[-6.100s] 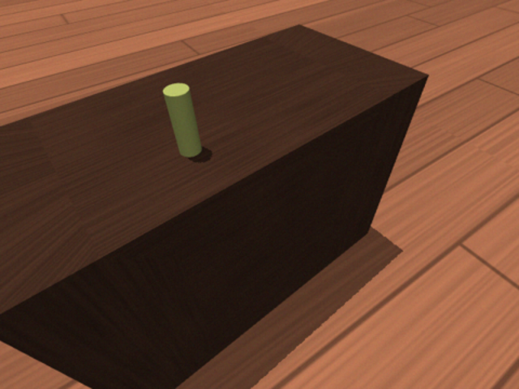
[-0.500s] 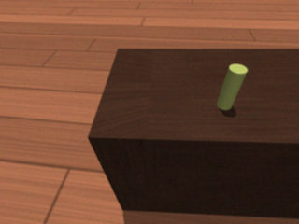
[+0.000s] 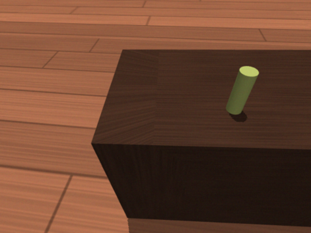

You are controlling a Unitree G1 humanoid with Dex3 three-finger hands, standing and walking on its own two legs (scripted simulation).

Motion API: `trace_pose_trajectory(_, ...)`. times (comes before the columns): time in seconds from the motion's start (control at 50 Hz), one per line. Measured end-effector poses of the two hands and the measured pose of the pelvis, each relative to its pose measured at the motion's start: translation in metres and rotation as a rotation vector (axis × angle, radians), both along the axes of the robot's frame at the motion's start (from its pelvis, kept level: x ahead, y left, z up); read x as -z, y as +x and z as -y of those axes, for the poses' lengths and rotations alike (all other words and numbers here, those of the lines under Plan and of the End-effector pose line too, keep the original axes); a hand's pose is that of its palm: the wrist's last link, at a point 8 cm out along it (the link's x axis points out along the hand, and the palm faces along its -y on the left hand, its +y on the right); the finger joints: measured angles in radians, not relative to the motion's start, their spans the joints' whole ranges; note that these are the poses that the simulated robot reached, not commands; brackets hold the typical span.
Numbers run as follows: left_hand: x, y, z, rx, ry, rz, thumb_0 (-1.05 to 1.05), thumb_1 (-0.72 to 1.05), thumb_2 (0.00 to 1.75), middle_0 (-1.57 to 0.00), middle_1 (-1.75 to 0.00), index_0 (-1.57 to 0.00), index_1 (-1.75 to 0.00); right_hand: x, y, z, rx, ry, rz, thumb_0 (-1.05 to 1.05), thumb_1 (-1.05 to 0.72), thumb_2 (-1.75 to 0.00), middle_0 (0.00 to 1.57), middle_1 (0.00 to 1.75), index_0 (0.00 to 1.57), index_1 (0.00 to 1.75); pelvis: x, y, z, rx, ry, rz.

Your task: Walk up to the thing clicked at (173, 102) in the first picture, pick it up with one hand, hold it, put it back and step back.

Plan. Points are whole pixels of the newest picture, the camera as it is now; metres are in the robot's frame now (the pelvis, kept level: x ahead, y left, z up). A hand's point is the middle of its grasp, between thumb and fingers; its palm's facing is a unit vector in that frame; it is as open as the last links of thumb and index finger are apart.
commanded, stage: stand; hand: right
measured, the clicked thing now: (240, 92) +0.51 -0.23 +0.09
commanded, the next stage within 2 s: rise first in 0.12 s
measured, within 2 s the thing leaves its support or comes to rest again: neither
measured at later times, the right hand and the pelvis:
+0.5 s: hand (259, 232) +0.17 -0.25 -0.12, palm faces +0.20 +0.93 -0.32, open 11.9 cm; pelvis -0.01 +0.00 -0.01, yaw -1 degrees
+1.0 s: hand (290, 206) +0.19 -0.27 +0.03, palm faces +0.35 +0.86 -0.37, open 17.5 cm; pelvis +0.02 +0.00 -0.01, yaw -2 degrees
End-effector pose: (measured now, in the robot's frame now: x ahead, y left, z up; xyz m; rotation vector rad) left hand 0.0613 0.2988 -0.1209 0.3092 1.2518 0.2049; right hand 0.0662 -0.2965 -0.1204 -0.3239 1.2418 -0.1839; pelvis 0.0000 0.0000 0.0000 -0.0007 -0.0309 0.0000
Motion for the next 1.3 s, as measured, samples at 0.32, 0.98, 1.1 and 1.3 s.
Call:
trace_pose_trajectory(0.32, -0.005, 0.032, 0.007, -0.020, -0.015, 0.178, 0.01, 0.83, 0.83, -0.15, -0.23, -0.15, -0.24, -0.005, 0.031, -0.011, 0.034, 0.018, 0.179, 0.01, -0.83, -0.83, 0.16, 0.24, 0.16, 0.23, 0.004, -0.007, -0.001, 0.004, 0.003, -0.017)
trace_pose_trajectory(0.98, -0.037, 0.109, 0.044, 0.010, -0.097, 0.547, -0.01, -0.50, 0.04, -0.07, -0.04, -0.06, -0.05, -0.170, 0.091, 0.007, 0.018, -0.191, 0.951, 0.00, 0.54, -0.04, 0.04, 0.06, 0.05, 0.05, 0.006, 0.016, -0.005, 0.032, 0.000, -0.003)
trace_pose_trajectory(1.1, -0.035, 0.101, 0.035, -0.002, -0.078, 0.525, -0.01, -0.54, 0.04, -0.06, -0.04, -0.05, -0.05, -0.192, 0.087, 0.005, -0.019, -0.226, 1.031, -0.01, 0.58, -0.03, 0.04, 0.06, 0.05, 0.05, 0.006, 0.012, -0.006, 0.031, -0.002, 0.012)
trace_pose_trajectory(1.3, -0.036, 0.097, 0.038, 0.006, -0.094, 0.544, -0.01, -0.57, 0.05, -0.06, -0.04, -0.04, -0.06, -0.230, 0.077, 0.005, -0.077, -0.295, 1.175, -0.01, 0.60, -0.03, 0.04, 0.06, 0.05, 0.05, 0.006, 0.002, -0.008, 0.036, -0.001, 0.027)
